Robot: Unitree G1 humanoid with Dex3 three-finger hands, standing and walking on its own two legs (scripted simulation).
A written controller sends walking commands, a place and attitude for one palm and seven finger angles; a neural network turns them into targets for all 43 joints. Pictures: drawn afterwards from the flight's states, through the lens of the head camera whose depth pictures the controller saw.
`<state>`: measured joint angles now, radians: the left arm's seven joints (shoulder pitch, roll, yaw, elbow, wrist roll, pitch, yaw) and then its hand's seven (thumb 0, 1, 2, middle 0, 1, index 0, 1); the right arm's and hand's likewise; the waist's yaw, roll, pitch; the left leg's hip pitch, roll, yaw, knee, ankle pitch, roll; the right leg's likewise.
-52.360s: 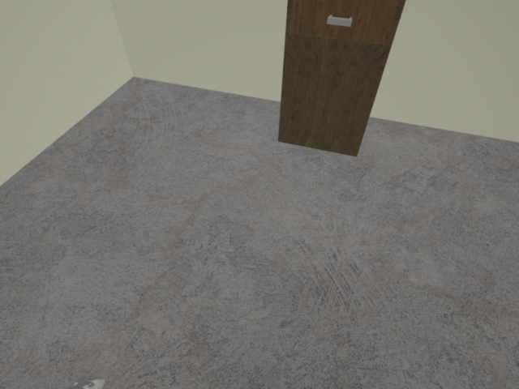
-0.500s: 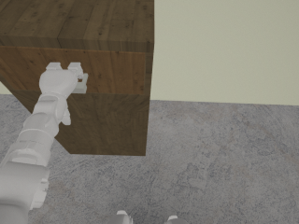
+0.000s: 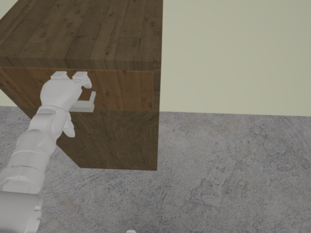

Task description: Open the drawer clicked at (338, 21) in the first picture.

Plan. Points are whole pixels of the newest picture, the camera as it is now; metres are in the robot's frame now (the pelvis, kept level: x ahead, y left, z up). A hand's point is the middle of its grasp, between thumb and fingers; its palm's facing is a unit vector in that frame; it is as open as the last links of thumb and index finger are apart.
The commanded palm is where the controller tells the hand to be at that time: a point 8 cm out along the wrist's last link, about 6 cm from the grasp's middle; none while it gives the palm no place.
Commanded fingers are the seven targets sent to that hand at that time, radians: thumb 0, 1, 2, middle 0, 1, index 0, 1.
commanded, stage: lift the fingers back up to retry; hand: left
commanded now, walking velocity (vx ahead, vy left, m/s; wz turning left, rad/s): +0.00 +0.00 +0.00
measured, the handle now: (77, 100) +0.49 +0.24 +0.02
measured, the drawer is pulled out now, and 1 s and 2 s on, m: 0.00 0.00 0.00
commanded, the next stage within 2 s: re-aim the fingers above the handle in 0.16 s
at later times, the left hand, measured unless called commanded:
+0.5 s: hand (65, 104) +0.43 +0.24 +0.07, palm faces -0.02 -0.02 -1.00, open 13.8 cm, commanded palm +0.42 +0.24 +0.13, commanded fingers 0.00 -0.50 0.30 -0.30 -1.20 -0.30 -1.20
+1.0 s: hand (63, 102) +0.44 +0.25 +0.07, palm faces -0.05 -0.02 -1.00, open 13.7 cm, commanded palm +0.42 +0.24 +0.13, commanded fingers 0.00 -0.50 0.30 -0.30 -1.20 -0.30 -1.20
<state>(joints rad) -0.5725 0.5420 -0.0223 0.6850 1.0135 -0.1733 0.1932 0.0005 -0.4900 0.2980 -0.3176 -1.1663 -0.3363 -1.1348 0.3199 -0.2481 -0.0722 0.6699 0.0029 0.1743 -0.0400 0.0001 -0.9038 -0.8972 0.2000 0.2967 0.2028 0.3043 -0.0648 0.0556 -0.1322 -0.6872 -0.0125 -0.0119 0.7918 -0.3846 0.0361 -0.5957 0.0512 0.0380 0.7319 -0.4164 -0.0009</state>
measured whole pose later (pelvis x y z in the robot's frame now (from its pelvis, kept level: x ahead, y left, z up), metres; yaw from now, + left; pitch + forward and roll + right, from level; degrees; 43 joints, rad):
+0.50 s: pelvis -0.02 -0.01 +0.00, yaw +1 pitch +14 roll -1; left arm -0.69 0.55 -0.05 0.82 1.04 -0.16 0.17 0.00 -0.49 0.30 -0.32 -1.20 -0.32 -1.20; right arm 0.28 -0.26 -0.06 0.64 0.02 0.21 -0.04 0.00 -0.90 -0.90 0.20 0.30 0.20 0.30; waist -0.05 0.04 -0.13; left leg -0.67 -0.02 -0.02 0.77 -0.35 0.03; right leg -0.59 0.05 0.03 0.74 -0.41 -0.01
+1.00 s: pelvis -0.02 +0.00 +0.00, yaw -1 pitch +15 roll -2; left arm -0.72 0.57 -0.01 0.90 1.05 -0.14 0.17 0.00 -0.49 0.30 -0.33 -1.21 -0.33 -1.21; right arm 0.35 -0.25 -0.05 0.66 0.03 0.20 -0.04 0.00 -0.90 -0.90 0.20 0.30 0.20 0.30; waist -0.08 0.04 -0.13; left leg -0.69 -0.01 0.01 0.77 -0.34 0.04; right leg -0.61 0.05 0.05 0.73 -0.38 0.00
